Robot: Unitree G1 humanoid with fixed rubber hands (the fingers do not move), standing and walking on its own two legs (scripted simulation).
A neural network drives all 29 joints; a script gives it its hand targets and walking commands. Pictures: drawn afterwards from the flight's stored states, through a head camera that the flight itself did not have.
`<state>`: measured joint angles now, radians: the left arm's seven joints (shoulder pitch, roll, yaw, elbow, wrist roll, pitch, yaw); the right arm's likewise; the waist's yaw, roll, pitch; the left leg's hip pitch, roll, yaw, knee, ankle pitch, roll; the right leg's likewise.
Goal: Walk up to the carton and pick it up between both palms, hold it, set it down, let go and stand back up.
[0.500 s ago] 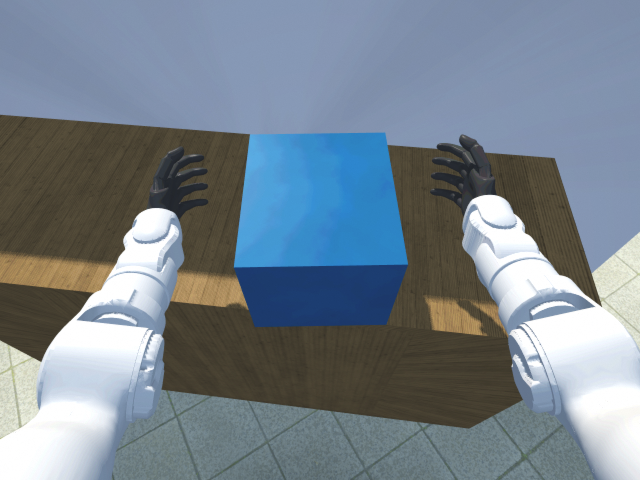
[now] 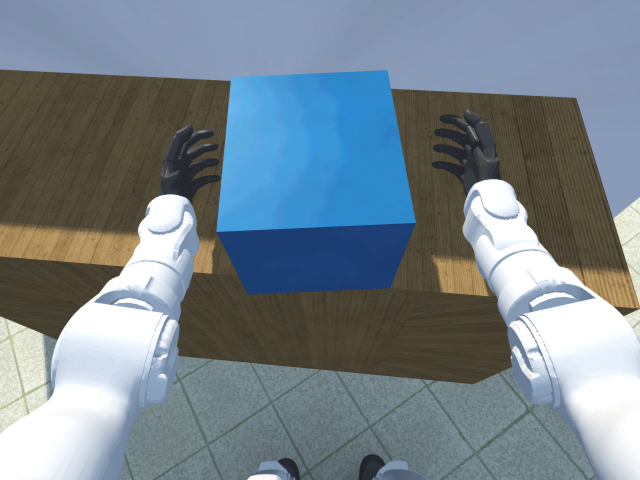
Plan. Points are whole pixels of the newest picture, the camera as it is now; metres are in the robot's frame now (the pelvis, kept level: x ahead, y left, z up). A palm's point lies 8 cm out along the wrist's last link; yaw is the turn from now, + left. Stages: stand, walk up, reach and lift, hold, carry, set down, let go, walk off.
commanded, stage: reach and lift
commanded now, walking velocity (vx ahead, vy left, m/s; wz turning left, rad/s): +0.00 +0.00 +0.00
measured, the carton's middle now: (314, 187) +0.48 +0.03 +0.02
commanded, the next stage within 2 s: none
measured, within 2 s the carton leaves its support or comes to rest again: neither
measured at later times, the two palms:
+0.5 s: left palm (199, 197) +0.45 +0.17 +0.05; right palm (438, 188) +0.45 -0.12 +0.06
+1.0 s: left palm (199, 198) +0.45 +0.17 +0.06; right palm (438, 188) +0.45 -0.12 +0.06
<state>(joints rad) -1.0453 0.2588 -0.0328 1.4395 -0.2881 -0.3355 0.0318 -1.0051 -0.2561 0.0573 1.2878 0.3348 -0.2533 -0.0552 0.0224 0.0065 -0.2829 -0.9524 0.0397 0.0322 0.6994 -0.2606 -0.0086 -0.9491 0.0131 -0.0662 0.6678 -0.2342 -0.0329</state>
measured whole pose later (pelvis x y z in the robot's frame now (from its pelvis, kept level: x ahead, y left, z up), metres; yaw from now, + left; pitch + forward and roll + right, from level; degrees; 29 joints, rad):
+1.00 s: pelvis +0.03 +0.02 +0.04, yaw -1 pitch +18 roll -1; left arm -0.82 -0.03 0.56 1.14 0.39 -0.34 0.10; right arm -0.81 0.06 -0.67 1.10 -0.49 -0.36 -0.06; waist 0.04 0.00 -0.11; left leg -0.53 0.03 0.07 0.42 -0.20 0.01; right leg -0.51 0.02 -0.03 0.34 -0.14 -0.01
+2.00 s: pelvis +0.04 +0.01 +0.04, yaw +1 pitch +18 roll -1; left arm -0.76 -0.06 0.55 1.09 0.39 -0.35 0.08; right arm -0.75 0.07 -0.68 1.10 -0.54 -0.46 -0.08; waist 0.02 -0.02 -0.14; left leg -0.52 0.03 0.02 0.40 -0.20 0.00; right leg -0.49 0.02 -0.08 0.32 -0.15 -0.02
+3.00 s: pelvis +0.02 +0.01 +0.04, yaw +1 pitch +15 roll -1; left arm -0.83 0.06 0.22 1.28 -0.04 -0.27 0.16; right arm -0.86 -0.03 -0.26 1.22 -0.13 -0.26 -0.15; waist 0.01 0.03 -0.23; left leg -0.52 0.03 0.03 0.46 -0.20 0.00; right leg -0.50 0.01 -0.07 0.40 -0.16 -0.02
